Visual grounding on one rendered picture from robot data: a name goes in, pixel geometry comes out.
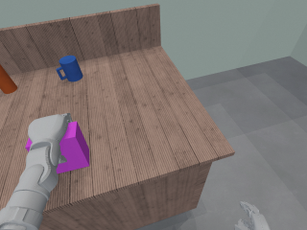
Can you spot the sponge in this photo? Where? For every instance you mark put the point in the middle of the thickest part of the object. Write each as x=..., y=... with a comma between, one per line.
x=73, y=147

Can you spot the right robot hand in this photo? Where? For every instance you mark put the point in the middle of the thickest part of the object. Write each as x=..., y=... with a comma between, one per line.
x=257, y=221

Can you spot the left robot hand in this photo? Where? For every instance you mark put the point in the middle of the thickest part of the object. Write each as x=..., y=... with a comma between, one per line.
x=50, y=127

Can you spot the table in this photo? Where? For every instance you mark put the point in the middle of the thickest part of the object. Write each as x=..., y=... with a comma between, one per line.
x=151, y=142

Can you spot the left robot forearm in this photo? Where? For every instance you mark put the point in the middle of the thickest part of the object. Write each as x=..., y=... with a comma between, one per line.
x=29, y=198

